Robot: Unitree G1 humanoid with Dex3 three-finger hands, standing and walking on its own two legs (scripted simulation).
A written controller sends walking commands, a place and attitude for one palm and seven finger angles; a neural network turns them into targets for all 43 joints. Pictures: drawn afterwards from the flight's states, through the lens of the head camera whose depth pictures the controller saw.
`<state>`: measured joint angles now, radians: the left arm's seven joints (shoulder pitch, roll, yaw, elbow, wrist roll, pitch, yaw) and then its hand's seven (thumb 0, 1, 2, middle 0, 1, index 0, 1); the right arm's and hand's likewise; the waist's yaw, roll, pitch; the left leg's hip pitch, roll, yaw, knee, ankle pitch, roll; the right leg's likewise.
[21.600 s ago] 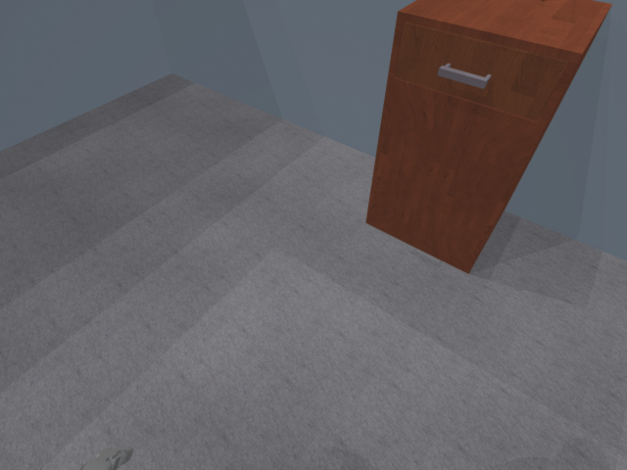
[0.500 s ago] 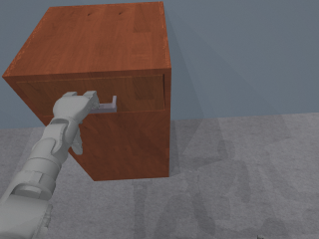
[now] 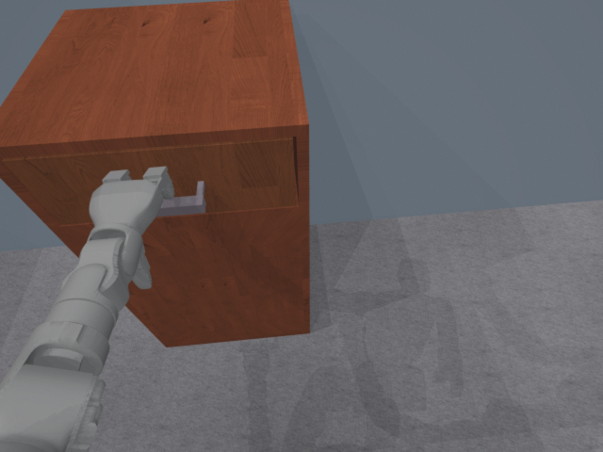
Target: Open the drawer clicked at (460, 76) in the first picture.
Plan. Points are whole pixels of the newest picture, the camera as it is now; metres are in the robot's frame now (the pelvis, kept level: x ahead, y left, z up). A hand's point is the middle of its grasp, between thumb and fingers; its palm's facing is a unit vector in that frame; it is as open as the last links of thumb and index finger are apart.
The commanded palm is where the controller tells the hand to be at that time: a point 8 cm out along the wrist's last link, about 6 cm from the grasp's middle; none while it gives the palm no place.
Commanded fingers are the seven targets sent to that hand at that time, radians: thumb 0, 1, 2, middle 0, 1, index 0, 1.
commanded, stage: lower the fingers behind the handle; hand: left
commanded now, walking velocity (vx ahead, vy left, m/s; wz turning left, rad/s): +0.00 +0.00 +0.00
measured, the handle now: (164, 198) +0.50 +0.24 +0.02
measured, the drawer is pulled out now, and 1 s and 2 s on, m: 0.00 0.00 0.00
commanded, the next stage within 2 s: lift the fingers back up to retry in 0.86 s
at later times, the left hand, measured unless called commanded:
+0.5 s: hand (145, 227) +0.43 +0.24 +0.03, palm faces -0.03 +0.01 -1.00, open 13.6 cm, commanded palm +0.40 +0.25 +0.05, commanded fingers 0.00 -0.50 0.30 -0.30 -1.20 -0.30 -1.20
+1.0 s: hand (144, 230) +0.42 +0.25 +0.03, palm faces +0.01 -0.01 -1.00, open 13.9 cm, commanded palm +0.39 +0.26 +0.06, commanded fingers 0.00 -0.50 0.30 -0.30 -1.20 -0.30 -1.20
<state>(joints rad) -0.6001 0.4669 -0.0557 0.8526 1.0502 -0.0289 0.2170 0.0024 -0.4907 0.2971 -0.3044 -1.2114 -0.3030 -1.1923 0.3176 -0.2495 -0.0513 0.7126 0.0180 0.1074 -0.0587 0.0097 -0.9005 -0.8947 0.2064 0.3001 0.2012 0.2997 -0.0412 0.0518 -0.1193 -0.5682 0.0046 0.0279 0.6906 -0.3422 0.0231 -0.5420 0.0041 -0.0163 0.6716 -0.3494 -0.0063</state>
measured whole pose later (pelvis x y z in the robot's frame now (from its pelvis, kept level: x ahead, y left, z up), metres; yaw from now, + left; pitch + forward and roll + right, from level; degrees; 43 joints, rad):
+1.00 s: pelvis -0.03 +0.01 -0.01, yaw -1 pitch +16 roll -1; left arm -0.69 0.47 -0.05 0.94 1.06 -0.03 0.34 0.00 -0.49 0.30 -0.27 -1.22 -0.27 -1.29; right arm 0.33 -0.26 -0.04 0.69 0.03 0.11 -0.04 0.01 -0.90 -0.89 0.20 0.30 0.20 0.30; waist -0.05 0.05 -0.14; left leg -0.73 0.01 0.04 0.80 -0.35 0.03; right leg -0.70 0.01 -0.01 0.76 -0.34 0.00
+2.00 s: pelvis +0.01 -0.01 +0.01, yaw +1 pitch +10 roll +0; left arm -0.54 0.46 -0.08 0.64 1.01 -0.04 0.18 0.00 -0.49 0.30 -0.32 -1.20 -0.32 -1.20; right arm 0.23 -0.26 -0.06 0.69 0.03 0.10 -0.05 0.01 -0.90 -0.90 0.20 0.30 0.20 0.30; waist 0.01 0.07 -0.09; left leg -0.49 0.00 0.00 0.64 -0.33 0.01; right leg -0.46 0.00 -0.04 0.63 -0.34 -0.02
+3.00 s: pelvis +0.00 +0.00 +0.01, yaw -1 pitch +10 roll +0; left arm -0.57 0.49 -0.01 0.75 1.03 0.02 0.21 0.00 -0.49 0.30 -0.32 -1.20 -0.32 -1.20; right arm 0.27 -0.25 -0.04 0.68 0.03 0.10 -0.05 0.01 -0.90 -0.89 0.21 0.30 0.20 0.30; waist -0.01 0.07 -0.10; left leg -0.48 0.00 0.05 0.62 -0.31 0.03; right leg -0.47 0.00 0.01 0.61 -0.32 0.00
